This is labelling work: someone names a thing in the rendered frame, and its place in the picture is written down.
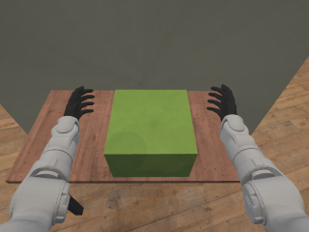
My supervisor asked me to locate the left robot hand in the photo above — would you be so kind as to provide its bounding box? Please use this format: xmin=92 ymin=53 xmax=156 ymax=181
xmin=64 ymin=86 xmax=95 ymax=121

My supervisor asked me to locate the right robot upper arm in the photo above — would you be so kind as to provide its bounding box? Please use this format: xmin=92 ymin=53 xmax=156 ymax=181
xmin=242 ymin=175 xmax=309 ymax=232

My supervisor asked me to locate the table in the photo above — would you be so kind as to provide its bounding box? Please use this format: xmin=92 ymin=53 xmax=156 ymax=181
xmin=5 ymin=90 xmax=240 ymax=216

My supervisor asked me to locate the right robot hand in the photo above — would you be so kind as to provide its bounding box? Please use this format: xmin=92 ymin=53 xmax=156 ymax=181
xmin=207 ymin=84 xmax=238 ymax=122

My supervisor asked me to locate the left robot forearm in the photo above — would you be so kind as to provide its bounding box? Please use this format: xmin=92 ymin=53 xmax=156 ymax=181
xmin=9 ymin=116 xmax=80 ymax=219

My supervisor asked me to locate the left robot upper arm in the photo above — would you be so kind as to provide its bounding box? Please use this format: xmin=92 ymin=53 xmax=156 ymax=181
xmin=0 ymin=176 xmax=70 ymax=232

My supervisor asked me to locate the right robot forearm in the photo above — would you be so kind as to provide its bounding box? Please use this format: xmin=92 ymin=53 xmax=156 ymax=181
xmin=219 ymin=114 xmax=305 ymax=213

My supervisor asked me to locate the carton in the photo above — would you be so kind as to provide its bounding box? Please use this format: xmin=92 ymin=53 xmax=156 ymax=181
xmin=103 ymin=90 xmax=198 ymax=178

